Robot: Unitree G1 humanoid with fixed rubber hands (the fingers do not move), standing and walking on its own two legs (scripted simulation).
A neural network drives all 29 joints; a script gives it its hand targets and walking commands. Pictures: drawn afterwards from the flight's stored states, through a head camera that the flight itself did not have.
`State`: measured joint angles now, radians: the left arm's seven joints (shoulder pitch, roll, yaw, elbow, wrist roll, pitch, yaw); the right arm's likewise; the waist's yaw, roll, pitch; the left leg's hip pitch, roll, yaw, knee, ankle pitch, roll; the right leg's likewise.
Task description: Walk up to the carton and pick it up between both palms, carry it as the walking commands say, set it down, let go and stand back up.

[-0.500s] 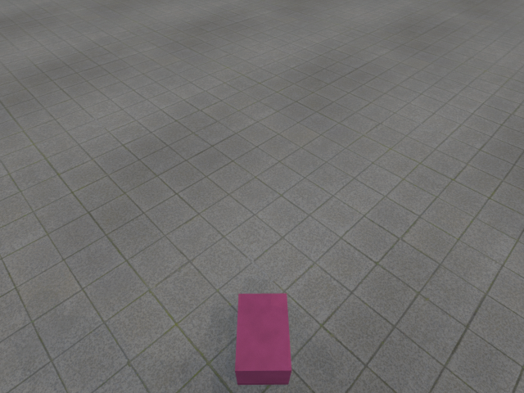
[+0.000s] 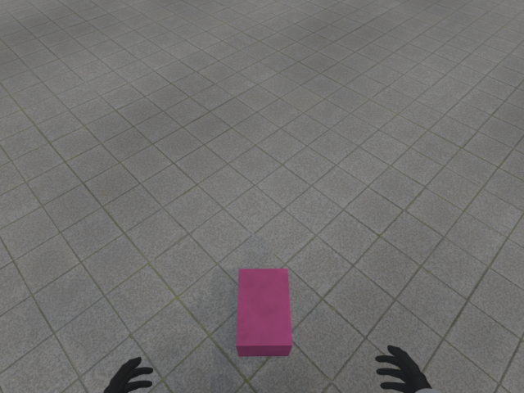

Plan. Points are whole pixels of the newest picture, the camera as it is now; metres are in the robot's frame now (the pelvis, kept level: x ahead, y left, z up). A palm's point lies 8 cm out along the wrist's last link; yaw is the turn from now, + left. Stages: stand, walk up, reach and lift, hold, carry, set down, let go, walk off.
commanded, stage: reach and lift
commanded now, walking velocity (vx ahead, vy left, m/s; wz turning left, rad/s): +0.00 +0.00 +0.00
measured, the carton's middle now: (263, 312) +0.46 -0.01 -0.68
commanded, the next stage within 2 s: none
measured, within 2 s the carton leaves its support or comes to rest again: neither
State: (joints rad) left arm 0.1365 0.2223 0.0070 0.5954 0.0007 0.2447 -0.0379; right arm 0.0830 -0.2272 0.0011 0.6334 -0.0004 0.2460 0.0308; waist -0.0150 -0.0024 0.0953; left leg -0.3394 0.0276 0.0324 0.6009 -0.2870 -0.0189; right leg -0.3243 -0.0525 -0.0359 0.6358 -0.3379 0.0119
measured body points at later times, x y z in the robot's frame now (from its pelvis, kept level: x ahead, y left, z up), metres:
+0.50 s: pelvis -0.03 +0.00 -0.05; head +0.15 -0.01 +0.37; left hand +0.26 +0.23 -0.17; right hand +0.27 -0.22 -0.17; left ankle +0.02 +0.13 -0.73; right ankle +0.00 -0.13 -0.73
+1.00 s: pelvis -0.05 +0.01 -0.08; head +0.22 +0.00 +0.27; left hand +0.40 +0.19 -0.21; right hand +0.40 -0.19 -0.21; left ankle +0.02 +0.13 -0.73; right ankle +0.00 -0.13 -0.73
